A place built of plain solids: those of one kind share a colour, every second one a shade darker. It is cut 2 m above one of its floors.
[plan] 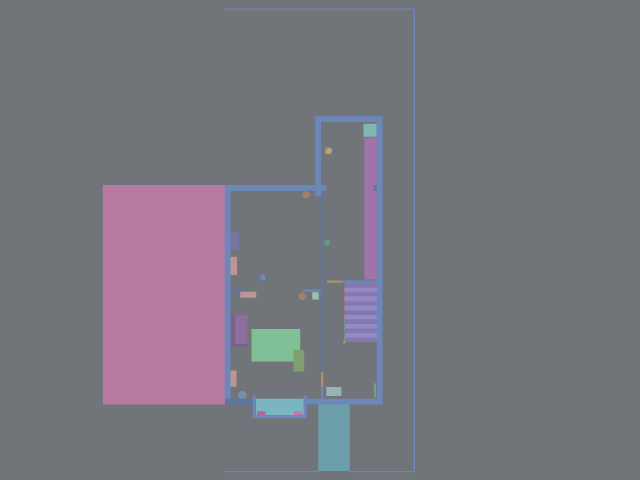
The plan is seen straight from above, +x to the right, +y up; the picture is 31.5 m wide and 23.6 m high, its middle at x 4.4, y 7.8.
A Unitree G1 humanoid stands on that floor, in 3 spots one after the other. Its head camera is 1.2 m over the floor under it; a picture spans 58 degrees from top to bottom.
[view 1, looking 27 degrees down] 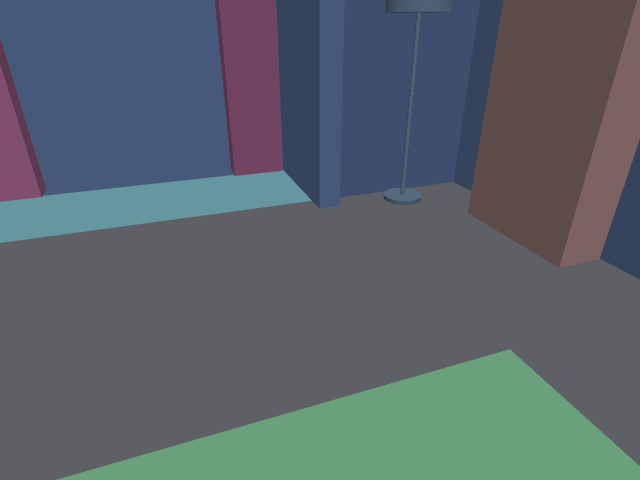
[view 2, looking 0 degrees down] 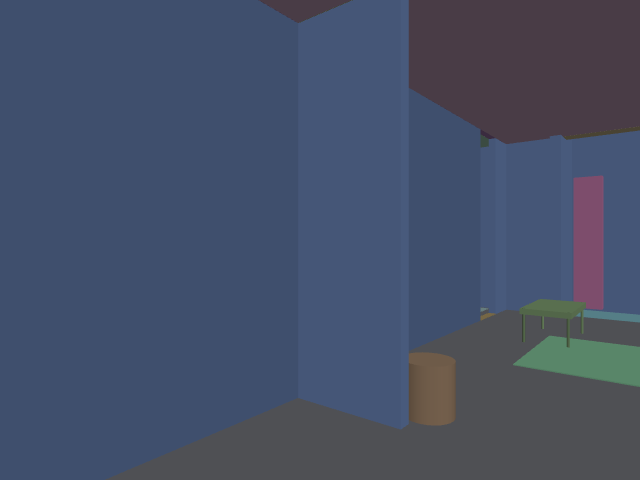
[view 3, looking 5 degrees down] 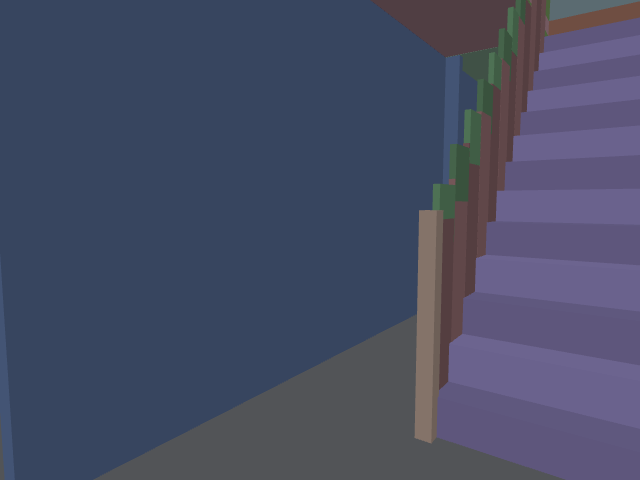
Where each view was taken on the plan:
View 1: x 2.23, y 2.85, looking -110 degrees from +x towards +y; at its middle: ground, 2.67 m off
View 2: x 2.25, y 7.81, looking -51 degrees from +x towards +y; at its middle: wall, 3.15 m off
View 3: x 6.40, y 0.72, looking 126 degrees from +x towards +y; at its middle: wall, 3.15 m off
